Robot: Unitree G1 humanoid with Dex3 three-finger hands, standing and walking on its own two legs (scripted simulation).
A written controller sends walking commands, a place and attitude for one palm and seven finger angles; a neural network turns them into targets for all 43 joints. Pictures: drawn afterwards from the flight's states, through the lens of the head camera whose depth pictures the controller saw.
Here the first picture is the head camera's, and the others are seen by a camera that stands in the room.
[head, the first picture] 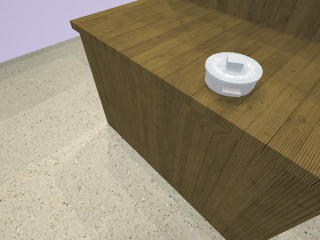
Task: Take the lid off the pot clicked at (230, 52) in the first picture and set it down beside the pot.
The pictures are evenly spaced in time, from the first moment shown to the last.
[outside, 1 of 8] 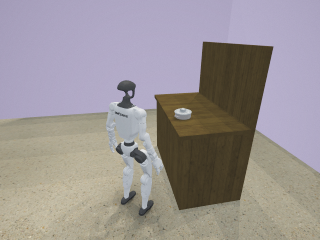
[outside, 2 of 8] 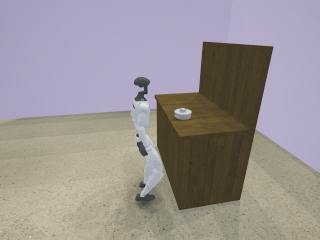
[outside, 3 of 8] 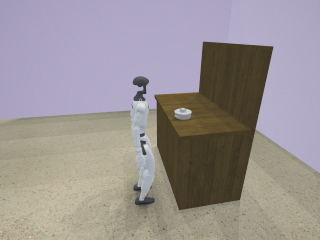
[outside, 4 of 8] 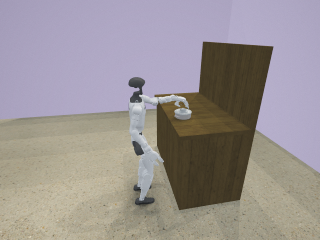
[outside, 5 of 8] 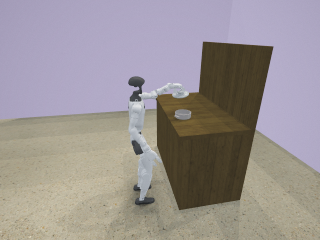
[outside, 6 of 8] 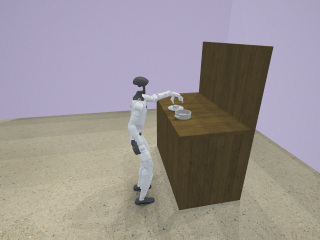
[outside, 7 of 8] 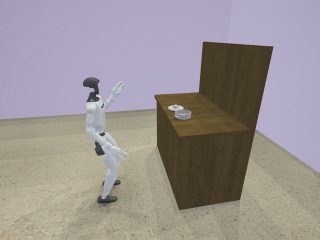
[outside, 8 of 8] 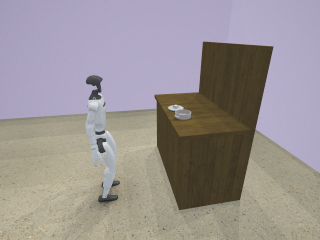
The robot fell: no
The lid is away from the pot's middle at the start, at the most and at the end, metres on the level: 0.00 0.24 0.23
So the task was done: yes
